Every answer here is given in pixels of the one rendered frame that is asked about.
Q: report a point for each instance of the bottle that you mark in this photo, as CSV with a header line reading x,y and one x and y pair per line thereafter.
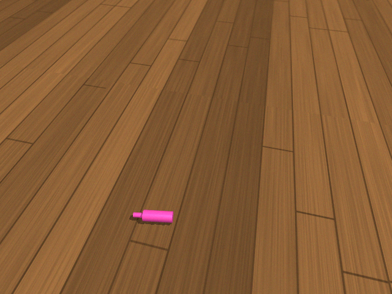
x,y
155,216

